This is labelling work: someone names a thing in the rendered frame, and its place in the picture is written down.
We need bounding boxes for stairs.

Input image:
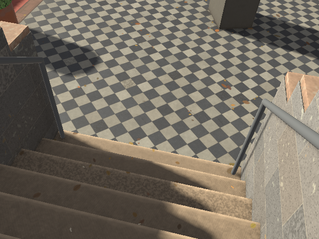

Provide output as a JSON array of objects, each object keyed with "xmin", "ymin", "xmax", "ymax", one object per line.
[{"xmin": 0, "ymin": 130, "xmax": 260, "ymax": 239}]

